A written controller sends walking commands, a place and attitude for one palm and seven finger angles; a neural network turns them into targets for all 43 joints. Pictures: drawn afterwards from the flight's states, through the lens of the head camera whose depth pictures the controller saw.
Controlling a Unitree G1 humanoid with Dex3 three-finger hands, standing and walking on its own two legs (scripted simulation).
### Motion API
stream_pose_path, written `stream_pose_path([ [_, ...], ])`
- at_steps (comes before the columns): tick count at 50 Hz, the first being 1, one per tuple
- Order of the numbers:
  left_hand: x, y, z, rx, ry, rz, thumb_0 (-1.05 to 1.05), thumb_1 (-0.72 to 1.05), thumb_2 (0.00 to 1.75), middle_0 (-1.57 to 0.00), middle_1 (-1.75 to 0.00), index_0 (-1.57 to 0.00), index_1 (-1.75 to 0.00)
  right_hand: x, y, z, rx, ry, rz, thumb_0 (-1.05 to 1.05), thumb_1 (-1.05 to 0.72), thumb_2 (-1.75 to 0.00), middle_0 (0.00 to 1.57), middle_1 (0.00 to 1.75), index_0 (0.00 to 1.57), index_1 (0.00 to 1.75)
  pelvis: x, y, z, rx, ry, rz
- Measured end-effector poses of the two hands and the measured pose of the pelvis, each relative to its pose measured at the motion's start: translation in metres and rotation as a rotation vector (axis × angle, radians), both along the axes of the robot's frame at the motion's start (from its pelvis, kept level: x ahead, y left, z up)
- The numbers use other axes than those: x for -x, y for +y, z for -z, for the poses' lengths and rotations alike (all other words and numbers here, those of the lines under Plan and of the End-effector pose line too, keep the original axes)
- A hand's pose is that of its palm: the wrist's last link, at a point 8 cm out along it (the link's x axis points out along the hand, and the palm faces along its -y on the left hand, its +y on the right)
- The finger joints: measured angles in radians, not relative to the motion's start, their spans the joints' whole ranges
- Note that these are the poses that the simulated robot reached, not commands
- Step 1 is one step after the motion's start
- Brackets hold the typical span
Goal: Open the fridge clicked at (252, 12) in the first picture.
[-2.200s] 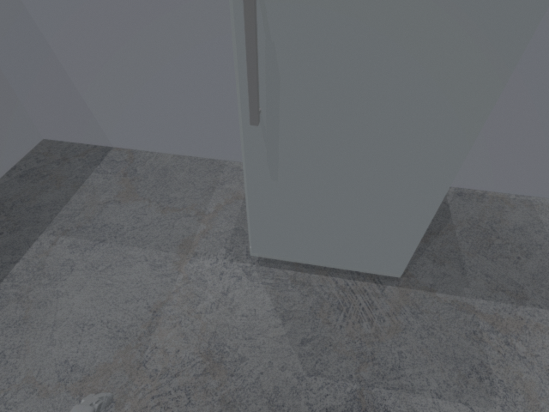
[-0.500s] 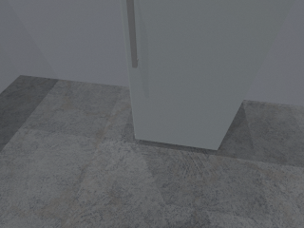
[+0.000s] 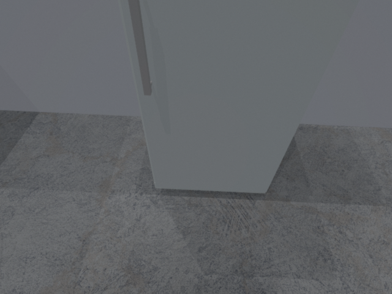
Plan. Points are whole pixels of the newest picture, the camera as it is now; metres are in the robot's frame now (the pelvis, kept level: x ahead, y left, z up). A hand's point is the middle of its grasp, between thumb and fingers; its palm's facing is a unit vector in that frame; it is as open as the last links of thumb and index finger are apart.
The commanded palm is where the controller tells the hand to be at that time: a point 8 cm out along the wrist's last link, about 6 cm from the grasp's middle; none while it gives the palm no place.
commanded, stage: take the last steps up to it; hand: left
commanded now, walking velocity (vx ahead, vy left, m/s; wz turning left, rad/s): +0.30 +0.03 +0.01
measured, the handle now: (141, 37) +0.72 +0.19 +0.18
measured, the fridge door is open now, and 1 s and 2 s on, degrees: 0 0 0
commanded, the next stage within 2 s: come to a stop and stand still in 0.42 s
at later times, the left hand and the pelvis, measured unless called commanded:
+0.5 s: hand out of the picture +0.13 +0.17 -0.17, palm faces +0.11 -0.98 -0.15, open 7.3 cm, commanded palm none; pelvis +0.17 +0.01 +0.01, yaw +2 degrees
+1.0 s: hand (117, 252) +0.25 +0.21 -0.16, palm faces +0.04 -0.97 -0.25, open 7.4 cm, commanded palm none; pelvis +0.19 +0.01 +0.00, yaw -1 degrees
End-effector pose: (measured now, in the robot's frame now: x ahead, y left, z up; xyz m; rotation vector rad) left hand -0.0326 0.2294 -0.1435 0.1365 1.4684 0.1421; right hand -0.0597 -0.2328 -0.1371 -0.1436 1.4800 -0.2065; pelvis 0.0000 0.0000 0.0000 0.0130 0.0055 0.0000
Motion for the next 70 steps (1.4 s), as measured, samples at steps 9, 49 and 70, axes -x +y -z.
stream_pose_path([
  [9,-0.138,-0.016,-0.005,-0.044,-0.251,0.019,0.01,0.91,0.9,-0.2,-0.29,-0.2,-0.3,-0.001,0.009,0.009,-0.097,0.209,0.04,0.0,-0.91,-0.9,0.2,0.3,0.2,0.3,-0.062,-0.022,0.009,0.009,-0.023,-0.032],
  [49,-0.273,0.033,-0.012,-0.076,-0.179,0.008,0.01,0.91,0.9,-0.19,-0.29,-0.2,-0.3,-0.323,0.01,-0.01,0.029,-0.261,-0.04,-0.01,-0.92,-0.9,0.2,0.3,0.2,0.3,-0.192,0.015,-0.006,0.026,-0.031,0.011],
  [70,-0.203,-0.029,-0.007,-0.017,-0.123,-0.037,0.02,0.93,0.9,-0.2,-0.29,-0.2,-0.3,-0.198,-0.006,-0.005,-0.024,-0.019,-0.013,0.0,-0.91,-0.9,0.19,0.3,0.19,0.3,-0.159,-0.024,-0.011,0.023,-0.012,-0.012],
])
